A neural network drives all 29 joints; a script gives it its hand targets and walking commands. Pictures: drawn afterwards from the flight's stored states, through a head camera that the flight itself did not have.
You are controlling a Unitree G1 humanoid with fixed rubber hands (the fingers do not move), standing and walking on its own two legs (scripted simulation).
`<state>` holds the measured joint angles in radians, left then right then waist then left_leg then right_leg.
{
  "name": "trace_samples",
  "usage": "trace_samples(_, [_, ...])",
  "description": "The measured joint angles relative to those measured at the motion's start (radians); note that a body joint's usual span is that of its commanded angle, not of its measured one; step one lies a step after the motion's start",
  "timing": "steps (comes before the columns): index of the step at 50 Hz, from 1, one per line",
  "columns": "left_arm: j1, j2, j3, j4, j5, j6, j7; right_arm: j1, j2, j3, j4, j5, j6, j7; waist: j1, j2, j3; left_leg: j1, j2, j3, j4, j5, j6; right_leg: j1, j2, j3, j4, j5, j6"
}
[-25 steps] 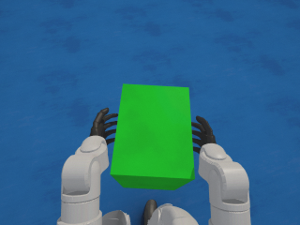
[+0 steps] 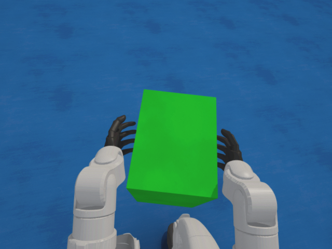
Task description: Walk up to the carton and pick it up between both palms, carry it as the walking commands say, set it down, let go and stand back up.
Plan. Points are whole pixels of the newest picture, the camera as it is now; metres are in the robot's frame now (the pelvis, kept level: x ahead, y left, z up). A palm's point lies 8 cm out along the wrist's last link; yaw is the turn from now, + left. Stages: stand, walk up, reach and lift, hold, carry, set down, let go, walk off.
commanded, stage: carry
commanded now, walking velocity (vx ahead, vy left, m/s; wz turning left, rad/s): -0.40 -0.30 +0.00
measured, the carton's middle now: (171, 156) +0.32 -0.01 +0.00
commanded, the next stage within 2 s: none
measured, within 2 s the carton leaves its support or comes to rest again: neither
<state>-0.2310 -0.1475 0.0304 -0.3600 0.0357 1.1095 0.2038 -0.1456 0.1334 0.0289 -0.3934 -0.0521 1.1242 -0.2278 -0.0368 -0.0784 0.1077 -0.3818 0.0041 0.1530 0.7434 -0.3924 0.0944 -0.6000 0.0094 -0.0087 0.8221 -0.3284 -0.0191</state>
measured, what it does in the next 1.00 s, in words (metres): walks backwards: right foot, then left foot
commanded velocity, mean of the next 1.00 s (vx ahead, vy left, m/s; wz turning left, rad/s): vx -0.40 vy -0.30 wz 0.00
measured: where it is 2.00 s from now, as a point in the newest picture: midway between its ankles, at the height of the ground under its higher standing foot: outside the picture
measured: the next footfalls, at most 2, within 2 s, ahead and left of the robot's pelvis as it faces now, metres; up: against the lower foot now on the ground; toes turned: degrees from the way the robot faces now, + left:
right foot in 0.34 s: -0.20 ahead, -0.33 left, +0.00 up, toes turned -2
left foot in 0.68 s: -0.42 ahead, -0.18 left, +0.00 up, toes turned +8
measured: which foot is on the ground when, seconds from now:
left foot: down 0.00-0.36, up 0.38-0.66, down 0.68-1.00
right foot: up 0.00-0.32, down 0.34-0.68, up 0.70-1.00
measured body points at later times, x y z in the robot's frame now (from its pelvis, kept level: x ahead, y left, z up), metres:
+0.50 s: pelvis -0.28 -0.20 +0.02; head -0.27 -0.24 +0.47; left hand +0.00 -0.10 +0.08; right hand -0.04 -0.35 +0.05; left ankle -0.24 -0.06 -0.60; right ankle -0.24 -0.33 -0.71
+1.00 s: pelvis -0.59 -0.36 +0.02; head -0.54 -0.32 +0.46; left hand -0.29 -0.21 +0.10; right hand -0.29 -0.46 +0.09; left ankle -0.46 -0.19 -0.71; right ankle -0.58 -0.58 -0.64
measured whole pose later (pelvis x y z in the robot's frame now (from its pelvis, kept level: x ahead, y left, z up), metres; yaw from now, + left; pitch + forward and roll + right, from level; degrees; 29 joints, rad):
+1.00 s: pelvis -0.59 -0.36 +0.02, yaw +0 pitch +0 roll -4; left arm -0.27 -0.15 0.01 -0.39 0.01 1.16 0.25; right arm -0.13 0.13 0.02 -0.41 -0.08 1.12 -0.19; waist 0.09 0.00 0.09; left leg -0.49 0.21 0.02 0.52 -0.04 -0.07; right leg -0.52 -0.04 0.09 1.05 -0.39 0.07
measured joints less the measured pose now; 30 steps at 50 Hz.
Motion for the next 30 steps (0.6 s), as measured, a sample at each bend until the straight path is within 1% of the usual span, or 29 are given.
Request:
trace_samples(1, [0.006,0.001,-0.004,0.0,0.003,-0.005,0.001,-0.004,0.001,-0.005,0.006,0.004,-0.002,0.001,0.01,-0.009,0.012,-0.004,0.015,-0.001,-0.006,0.031,-0.011,-0.031,0.021,0.022,0.117,-0.078,0.003])
trace_samples(2, [0.014,0.003,-0.008,-0.004,0.005,-0.003,0.005,-0.009,0.002,-0.01,0.013,0.009,0.0,0.005,0.015,-0.006,0.021,-0.006,0.035,-0.008,-0.021,0.063,-0.027,-0.057,0.036,0.032,0.234,-0.116,0.012])
trace_samples(3, [0.021,0.004,-0.011,-0.009,0.008,0.002,0.009,-0.012,0.002,-0.012,0.019,0.012,0.005,0.01,0.018,0.004,0.026,-0.01,0.056,-0.018,-0.039,0.095,-0.041,-0.077,0.043,0.036,0.346,-0.118,0.024])
trace_samples(5, [0.027,0.006,-0.018,-0.013,0.013,0.016,0.015,-0.01,0.002,-0.014,0.028,0.011,0.011,0.019,0.031,0.027,0.019,-0.022,0.094,-0.036,-0.083,0.156,-0.063,-0.094,0.032,0.047,0.507,-0.081,0.046])
trace_samples(6, [0.028,0.006,-0.02,-0.014,0.015,0.022,0.017,-0.006,0.002,-0.012,0.031,0.009,0.012,0.023,0.039,0.037,0.01,-0.032,0.111,-0.043,-0.107,0.186,-0.073,-0.088,0.019,0.056,0.544,-0.06,0.053])
trace_samples(7, [0.026,0.006,-0.02,-0.014,0.015,0.028,0.019,-0.002,0.001,-0.011,0.031,0.006,0.013,0.025,0.048,0.048,0.001,-0.043,0.128,-0.051,-0.13,0.216,-0.084,-0.069,0.004,0.065,0.545,-0.046,0.058])
trace_samples(9, [0.015,0.004,-0.018,-0.014,0.011,0.036,0.021,0.003,0.001,-0.007,0.026,-0.001,0.013,0.027,0.067,0.067,-0.018,-0.07,0.161,-0.067,-0.172,0.277,-0.106,-0.007,-0.025,0.08,0.464,-0.046,0.065])
trace_samples(11, [0.003,0.001,-0.013,-0.018,0.005,0.039,0.022,0.005,0.0,-0.004,0.013,-0.009,0.012,0.028,0.086,0.076,-0.039,-0.103,0.189,-0.082,-0.211,0.339,-0.129,0.067,-0.046,0.089,0.337,-0.066,0.068])
trace_samples(14, [-0.019,-0.003,-0.004,-0.021,-0.004,0.034,0.022,-0.005,0.001,-0.006,-0.006,-0.021,0.012,0.029,0.107,0.088,-0.067,-0.163,0.228,-0.114,-0.26,0.431,-0.167,0.189,-0.053,0.077,0.117,-0.104,0.069])
trace_samples(16, [-0.031,-0.006,0.006,-0.022,-0.009,0.03,0.022,-0.018,0.003,-0.007,-0.011,-0.029,0.015,0.03,0.12,0.091,-0.085,-0.206,0.251,-0.129,-0.283,0.49,-0.192,0.267,-0.053,0.06,-0.041,-0.121,0.061])
trace_samples(17, [-0.036,-0.008,0.008,-0.015,-0.011,0.024,0.021,-0.027,0.003,-0.013,-0.008,-0.031,0.016,0.031,0.122,0.112,-0.086,-0.228,0.272,-0.145,-0.284,0.513,-0.197,0.289,-0.04,0.041,-0.101,-0.146,0.075])
trace_samples(18, [-0.035,-0.008,-0.002,0.01,-0.011,0.009,0.02,-0.029,0.003,-0.03,-0.002,-0.031,0.016,0.032,0.101,0.178,-0.064,-0.242,0.301,-0.187,-0.273,0.481,-0.185,0.295,0.001,0.005,-0.101,-0.14,0.081])
trace_samples(19, [-0.027,-0.007,-0.022,0.041,-0.011,0.008,0.024,-0.007,0.001,-0.039,0.002,-0.031,0.015,0.033,0.071,0.219,-0.048,-0.263,0.297,-0.223,-0.232,0.347,-0.17,0.306,0.017,-0.028,-0.104,-0.114,0.077])
trace_samples(20, [-0.012,-0.003,-0.046,0.073,-0.011,0.016,0.025,0.031,-0.004,-0.041,0.005,-0.032,0.019,0.033,0.047,0.218,-0.052,-0.293,0.258,-0.217,-0.115,0.163,-0.163,0.303,-0.001,-0.042,-0.105,-0.086,0.069])
trace_samples(21, [0.014,0.003,-0.065,0.099,-0.009,0.027,0.02,0.066,-0.006,-0.037,0.014,-0.031,0.031,0.032,0.034,0.196,-0.063,-0.318,0.207,-0.194,0.049,0.025,-0.156,0.294,-0.032,-0.036,-0.108,-0.062,0.061])
trace_samples(22, [0.044,0.008,-0.074,0.115,-0.005,0.038,0.014,0.089,-0.006,-0.029,0.029,-0.026,0.049,0.029,0.026,0.172,-0.073,-0.329,0.159,-0.167,0.218,-0.051,-0.15,0.284,-0.058,-0.017,-0.123,-0.037,0.053])
trace_samples(23, [0.074,0.012,-0.074,0.121,0.0,0.049,0.007,0.097,-0.006,-0.018,0.046,-0.021,0.069,0.023,0.018,0.155,-0.078,-0.326,0.116,-0.141,0.369,-0.08,-0.147,0.277,-0.074,0.007,-0.149,-0.006,0.047])
trace_samples(24, [0.097,0.015,-0.068,0.115,0.004,0.058,0.001,0.095,-0.006,-0.005,0.057,-0.017,0.086,0.016,0.007,0.143,-0.077,-0.311,0.081,-0.112,0.49,-0.075,-0.146,0.269,-0.082,0.027,-0.18,0.03,0.043])
trace_samples(25, [0.11,0.016,-0.057,0.099,0.004,0.063,-0.003,0.086,-0.006,0.007,0.06,-0.012,0.096,0.009,-0.008,0.136,-0.071,-0.288,0.055,-0.083,0.567,-0.061,-0.145,0.259,-0.082,0.038,-0.208,0.066,0.04])
trace_samples(26, [0.112,0.016,-0.046,0.076,0.002,0.064,-0.005,0.075,-0.006,0.017,0.053,-0.007,0.096,0.0,-0.023,0.131,-0.06,-0.257,0.035,-0.057,0.601,-0.052,-0.146,0.247,-0.078,0.039,-0.229,0.098,0.035])
trace_samples(27, [0.105,0.015,-0.035,0.05,-0.002,0.059,-0.006,0.064,-0.005,0.023,0.037,-0.002,0.087,-0.007,-0.038,0.128,-0.047,-0.218,0.021,-0.036,0.592,-0.051,-0.148,0.232,-0.071,0.03,-0.243,0.125,0.027])
trace_samples(29, [0.076,0.012,-0.02,-0.002,-0.01,0.035,-0.007,0.044,-0.004,0.026,-0.009,0.008,0.054,-0.021,-0.055,0.126,-0.029,-0.121,0.002,-0.011,0.468,-0.072,-0.149,0.195,-0.049,-0.002,-0.258,0.172,0.007])
trace_samples(30, [0.059,0.01,-0.014,-0.024,-0.012,0.022,-0.008,0.03,-0.003,0.025,-0.031,0.01,0.037,-0.027,-0.056,0.123,-0.027,-0.07,-0.006,-0.008,0.379,-0.092,-0.144,0.172,-0.035,-0.02,-0.263,0.193,-0.005])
